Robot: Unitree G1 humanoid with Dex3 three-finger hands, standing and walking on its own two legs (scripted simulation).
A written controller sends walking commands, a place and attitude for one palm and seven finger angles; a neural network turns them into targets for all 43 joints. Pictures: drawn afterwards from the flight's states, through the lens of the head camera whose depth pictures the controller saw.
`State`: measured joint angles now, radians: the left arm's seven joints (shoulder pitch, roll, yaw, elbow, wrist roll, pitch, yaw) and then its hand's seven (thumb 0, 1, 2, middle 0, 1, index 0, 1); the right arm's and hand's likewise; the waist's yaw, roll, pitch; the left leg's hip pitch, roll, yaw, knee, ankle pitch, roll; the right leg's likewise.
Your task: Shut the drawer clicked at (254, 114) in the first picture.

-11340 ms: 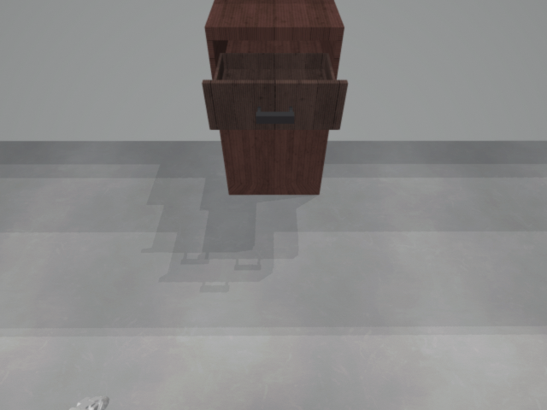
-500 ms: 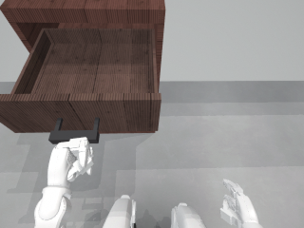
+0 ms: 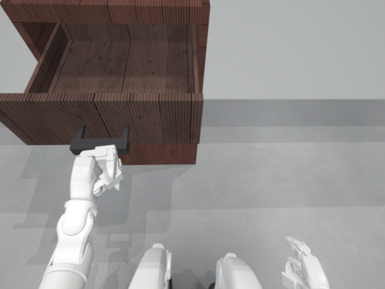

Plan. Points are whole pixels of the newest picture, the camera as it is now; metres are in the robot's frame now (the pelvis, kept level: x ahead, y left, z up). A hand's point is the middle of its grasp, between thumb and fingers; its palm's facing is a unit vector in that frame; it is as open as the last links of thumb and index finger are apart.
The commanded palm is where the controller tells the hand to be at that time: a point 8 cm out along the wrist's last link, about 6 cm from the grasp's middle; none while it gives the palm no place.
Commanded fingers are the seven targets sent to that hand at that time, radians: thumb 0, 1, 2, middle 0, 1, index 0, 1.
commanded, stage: push the drawer shut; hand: left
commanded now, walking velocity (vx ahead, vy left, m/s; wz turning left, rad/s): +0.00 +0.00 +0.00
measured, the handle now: (102, 137) +0.41 +0.21 +0.04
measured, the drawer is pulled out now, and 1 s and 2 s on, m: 0.24 0.11 0.00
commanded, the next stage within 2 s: none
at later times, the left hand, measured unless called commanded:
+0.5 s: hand (120, 144) +0.40 +0.17 +0.03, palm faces +0.05 -1.00 -0.05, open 2.9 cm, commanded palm +0.39 +0.23 +0.04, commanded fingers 0.00 0.90 0.90 -1.40 -1.60 -1.40 -1.60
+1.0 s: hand (124, 117) +0.47 +0.18 +0.03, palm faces +0.06 -1.00 -0.04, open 2.8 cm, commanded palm +0.46 +0.22 +0.04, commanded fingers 0.00 0.90 0.90 -1.40 -1.60 -1.40 -1.60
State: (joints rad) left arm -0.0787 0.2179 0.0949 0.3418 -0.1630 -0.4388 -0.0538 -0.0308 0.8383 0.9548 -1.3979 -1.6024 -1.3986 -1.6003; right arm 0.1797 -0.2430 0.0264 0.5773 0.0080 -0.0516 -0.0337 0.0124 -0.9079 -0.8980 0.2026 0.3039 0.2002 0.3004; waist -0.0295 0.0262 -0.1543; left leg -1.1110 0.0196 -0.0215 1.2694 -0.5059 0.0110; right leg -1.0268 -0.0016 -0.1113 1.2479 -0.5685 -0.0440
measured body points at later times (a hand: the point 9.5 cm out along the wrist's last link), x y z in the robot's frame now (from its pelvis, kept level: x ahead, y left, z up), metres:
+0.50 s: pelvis +0.00 +0.01 +0.00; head +0.11 +0.02 +0.44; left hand +0.39 +0.23 +0.04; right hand +0.11 -0.25 -0.11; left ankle +0.05 +0.11 -0.62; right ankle +0.02 -0.10 -0.62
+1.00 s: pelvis +0.00 +0.01 +0.00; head +0.14 +0.03 +0.43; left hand +0.46 +0.23 +0.04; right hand +0.07 -0.25 -0.12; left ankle +0.05 +0.11 -0.62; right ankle +0.02 -0.10 -0.62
